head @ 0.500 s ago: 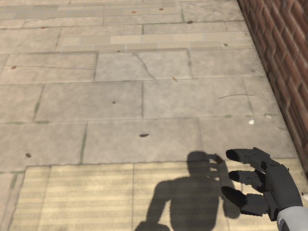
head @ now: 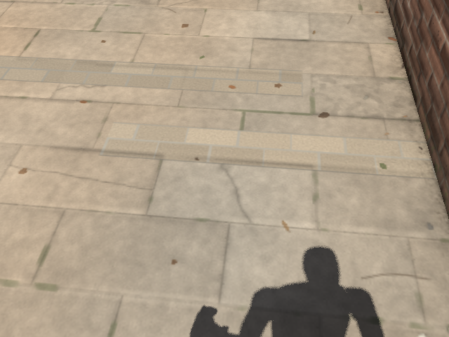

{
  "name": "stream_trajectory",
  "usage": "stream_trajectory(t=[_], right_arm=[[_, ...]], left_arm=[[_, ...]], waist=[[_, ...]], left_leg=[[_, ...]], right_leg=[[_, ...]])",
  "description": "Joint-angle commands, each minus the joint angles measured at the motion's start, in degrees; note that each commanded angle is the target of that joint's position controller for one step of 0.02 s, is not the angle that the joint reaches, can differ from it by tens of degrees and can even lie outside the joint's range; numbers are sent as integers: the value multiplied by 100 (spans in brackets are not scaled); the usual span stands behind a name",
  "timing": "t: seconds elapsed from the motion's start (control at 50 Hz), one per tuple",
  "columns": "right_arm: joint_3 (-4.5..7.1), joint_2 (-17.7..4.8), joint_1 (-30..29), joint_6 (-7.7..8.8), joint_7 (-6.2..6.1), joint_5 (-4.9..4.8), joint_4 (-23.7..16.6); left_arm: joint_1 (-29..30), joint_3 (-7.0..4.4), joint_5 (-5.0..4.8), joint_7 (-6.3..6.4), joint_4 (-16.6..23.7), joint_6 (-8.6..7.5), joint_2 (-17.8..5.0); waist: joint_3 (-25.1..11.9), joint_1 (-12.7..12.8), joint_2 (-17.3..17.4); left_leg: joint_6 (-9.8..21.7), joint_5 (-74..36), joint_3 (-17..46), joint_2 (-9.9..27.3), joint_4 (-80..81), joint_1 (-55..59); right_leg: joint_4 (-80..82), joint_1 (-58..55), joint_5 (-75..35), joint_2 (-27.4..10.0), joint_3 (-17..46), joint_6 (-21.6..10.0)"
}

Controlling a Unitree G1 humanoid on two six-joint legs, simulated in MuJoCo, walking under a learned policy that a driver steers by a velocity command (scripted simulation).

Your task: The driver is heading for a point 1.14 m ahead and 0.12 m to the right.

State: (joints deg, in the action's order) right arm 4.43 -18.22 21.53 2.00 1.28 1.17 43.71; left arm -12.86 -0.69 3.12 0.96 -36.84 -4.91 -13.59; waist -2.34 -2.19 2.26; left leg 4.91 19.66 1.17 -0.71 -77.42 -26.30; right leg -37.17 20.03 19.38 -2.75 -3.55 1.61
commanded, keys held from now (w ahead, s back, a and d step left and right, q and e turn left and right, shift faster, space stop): q+shift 0.08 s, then e+shift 0.40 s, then w+e+shift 0.32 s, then w+q+shift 0.20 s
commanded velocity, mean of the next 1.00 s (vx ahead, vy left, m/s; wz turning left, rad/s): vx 0.51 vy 0.00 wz -0.27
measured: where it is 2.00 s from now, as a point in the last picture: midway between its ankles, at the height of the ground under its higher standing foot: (283, 147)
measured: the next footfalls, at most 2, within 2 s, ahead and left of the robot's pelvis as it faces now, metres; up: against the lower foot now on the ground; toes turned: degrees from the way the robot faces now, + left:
left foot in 0.22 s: +0.40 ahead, +0.11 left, +0.00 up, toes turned +8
right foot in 0.76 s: +0.35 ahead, -0.12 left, +0.00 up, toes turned -20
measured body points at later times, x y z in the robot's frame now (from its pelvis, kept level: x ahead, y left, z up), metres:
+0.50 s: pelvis +0.28 +0.02 +0.01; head +0.33 +0.03 +0.46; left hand +0.39 +0.29 -0.11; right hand +0.39 -0.22 -0.10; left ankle +0.36 +0.10 -0.72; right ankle +0.30 -0.11 -0.63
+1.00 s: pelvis +0.46 -0.10 +0.02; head +0.47 -0.12 +0.47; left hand +0.53 +0.16 -0.10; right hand +0.57 -0.39 -0.08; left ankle +0.64 +0.00 -0.64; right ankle +0.31 -0.11 -0.72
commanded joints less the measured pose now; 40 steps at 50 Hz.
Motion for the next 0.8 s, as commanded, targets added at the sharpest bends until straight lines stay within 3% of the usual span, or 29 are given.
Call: stream_trajectory(t=[0.02,0.04,0.08,0.12,0.14,0.18,0.2,0.22,0.24,0.26,0.28,0.3,0.32,0.36,0.42,0.48,0.52,0.56,0.62,0.68,0.7,0.72,0.74,0.76,0.78,0.8], right_arm=[[-46,97,-564,-157,66,71,-798],[-39,73,-790,-218,84,78,-915],[-74,93,-994,-225,167,111,-1155],[-149,130,-850,-132,358,110,-1006],[-147,132,-714,-96,413,93,-880],[-111,30,-13,-61,331,127,-579],[-68,-72,652,-18,244,217,-300],[-3,-353,929,33,146,346,-186],[7,-859,598,111,38,408,-308],[48,-1132,561,165,-66,226,-682],[77,-954,-21,88,-155,-16,-861],[-83,-539,-561,81,-186,-68,-881],[-171,-271,-780,79,-200,-50,-807],[-241,-98,-655,60,-276,-77,-743],[-163,-226,-682,108,-310,2,-683],[-183,-89,-952,60,-348,37,-722],[-130,-174,-933,39,-304,82,-747],[-21,-441,-922,27,-283,72,-776],[117,-748,-986,2,-296,60,-780],[161,-825,-1147,-76,-277,99,-741],[170,-834,-1247,-115,-246,84,-740],[173,-786,-1408,-172,-215,66,-744],[122,-528,-1485,-216,-179,129,-745],[-80,50,-1770,-261,-124,223,-855],[-262,472,-2120,-219,-72,191,-1356],[-237,165,-2488,-54,12,260,-1704]], left_arm=[[-693,-211,-170,-19,-99,-186,-500],[-560,-205,-236,-43,-174,-215,-484],[61,-208,-284,1,-242,-231,-577],[202,-234,-296,21,-356,-250,-690],[9,-278,-323,20,-455,-270,-881],[-124,-371,-388,-17,-532,-253,-1265],[-226,-367,-442,-30,-576,-199,-1301],[-435,-341,-500,-32,-632,-138,-1245],[-1134,-203,-431,-49,-638,13,-490],[-2313,-168,-748,82,-701,128,-510],[-1987,-257,-536,131,-805,203,-1001],[-1553,-286,-412,104,-703,239,-1103],[-1287,-288,-271,76,-694,292,-1041],[-1338,-326,-154,-22,-737,540,-898],[-1132,-343,-223,-70,-574,713,-615],[-719,-377,-201,-93,-319,843,-530],[-416,-378,-147,-236,-139,914,-576],[-76,-417,-128,-400,60,950,-707],[2,-449,-183,-566,95,914,-772],[3,-458,-257,-613,86,868,-747],[-115,-439,-284,-603,42,850,-670],[-527,-426,-291,-571,-162,814,-584],[-1404,-481,-282,-467,-595,749,-677],[-2026,-508,-252,-377,-744,678,-913],[-1501,-454,-288,-269,-256,605,-1300],[-1205,-581,-230,-135,-55,591,-1581]], waist=[[543,190,-900],[618,91,-940],[710,-249,-1183],[596,-324,-872],[429,-305,-762],[26,-591,-602],[-272,-886,-373],[-406,-1047,-156],[-848,-442,1245],[-2760,-190,1407],[-2780,-208,539],[-1794,40,267],[-1149,206,37],[-655,280,227],[-620,432,167],[-377,516,347],[-379,424,613],[-234,343,737],[-74,373,526],[215,391,437],[347,467,282],[511,664,-130],[613,938,-1054],[905,1229,-2113],[981,929,-2175],[1009,909,-1789]], left_leg=[[-159,272,236,530,52,-2189],[-205,136,264,558,360,-2255],[-214,-675,152,542,1651,-1726],[-163,-2082,-292,133,3513,114],[-121,-2477,-525,-163,3694,919],[40,-2499,-507,-456,4006,1987],[148,-2782,-327,-435,4402,2772],[212,-3420,-147,-84,4800,3323],[386,-7656,1072,1605,4180,3899],[1121,-9572,2717,3007,3898,4971],[1176,-8052,2411,2647,4361,4197],[1078,-6672,2007,2366,4736,3299],[874,-5827,1749,2123,4989,2711],[769,-5853,988,1952,5409,1771],[920,-5118,375,1913,5785,1373],[861,-3865,-219,1858,6018,1133],[669,-599,-215,1849,6530,1052],[507,1147,-33,2052,6924,1030],[177,2088,-329,2151,7112,868],[-55,2295,-695,2177,6980,944],[-136,2295,-879,2142,6727,926],[-250,2294,-1241,1913,6037,705],[-382,2149,-1721,1406,4417,220],[-521,2042,-1757,836,1860,-1426],[-741,1642,-735,47,857,-3226],[-831,1065,-93,291,710,-3797]], right_leg=[[1870,-1449,-3296,-1717,1508,-894],[2009,-1423,-3971,-1609,1054,-789],[2287,-928,-4263,-1298,75,-526],[2300,-85,-3711,-679,-677,-421],[2192,82,-3934,-700,-642,-469],[1373,-168,-5050,-831,-561,-548],[445,-249,-5020,-729,-558,-485],[-874,-83,-3818,-398,-446,-389],[-3483,494,2009,528,-384,-233],[-4937,851,2145,982,1523,-288],[-4845,739,1307,672,1485,-330],[-4476,956,911,418,1109,-267],[-4085,1065,739,205,904,-209],[-3844,632,642,139,696,-94],[-3698,648,431,119,518,-59],[-3121,862,19,-45,416,-73],[-2495,859,-355,-247,329,-179],[-1969,904,-377,-261,226,-270],[-1119,350,57,-133,-113,-472],[-569,-31,500,-36,-618,-727],[-187,-227,444,1,-750,-816],[407,-664,289,135,-844,-918],[899,-1343,661,319,-523,-1077],[1031,-1799,1736,-440,1283,-1417],[2105,-1908,2676,-1158,4073,-1945],[3125,-1982,2892,-1633,5004,-2236]])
